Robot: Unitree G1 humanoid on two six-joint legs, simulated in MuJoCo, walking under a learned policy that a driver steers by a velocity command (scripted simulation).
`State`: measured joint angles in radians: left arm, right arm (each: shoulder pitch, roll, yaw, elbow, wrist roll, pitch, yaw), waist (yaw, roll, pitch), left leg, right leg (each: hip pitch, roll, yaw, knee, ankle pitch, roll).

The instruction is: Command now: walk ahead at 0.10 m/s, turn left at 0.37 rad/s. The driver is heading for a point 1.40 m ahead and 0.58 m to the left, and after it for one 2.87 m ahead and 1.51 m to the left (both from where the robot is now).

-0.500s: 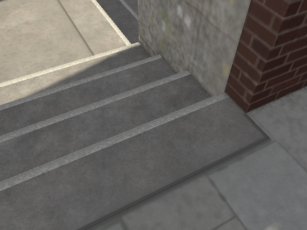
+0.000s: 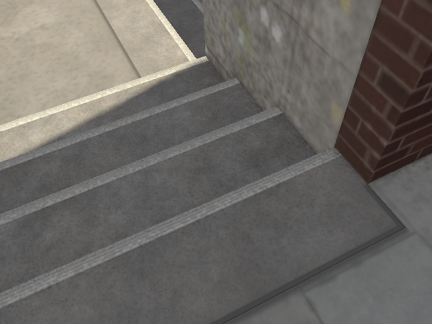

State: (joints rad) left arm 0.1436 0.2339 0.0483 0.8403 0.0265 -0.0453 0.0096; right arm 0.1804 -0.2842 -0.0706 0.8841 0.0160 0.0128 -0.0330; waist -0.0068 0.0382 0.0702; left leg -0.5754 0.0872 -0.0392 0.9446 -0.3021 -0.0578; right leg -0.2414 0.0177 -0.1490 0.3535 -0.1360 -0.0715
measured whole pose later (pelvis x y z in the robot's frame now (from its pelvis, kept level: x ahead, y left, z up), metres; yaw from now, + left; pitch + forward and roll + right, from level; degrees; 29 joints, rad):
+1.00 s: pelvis +0.08 +0.02 +0.00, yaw +30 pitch +1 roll +1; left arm 0.16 0.25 0.06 0.87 0.00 0.00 0.03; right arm 0.16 -0.31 -0.08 0.75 0.01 0.05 -0.04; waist 0.03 0.03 0.06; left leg -0.36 -0.02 -0.09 0.81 -0.43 -0.08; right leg -0.22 -0.02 0.01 0.44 -0.23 0.00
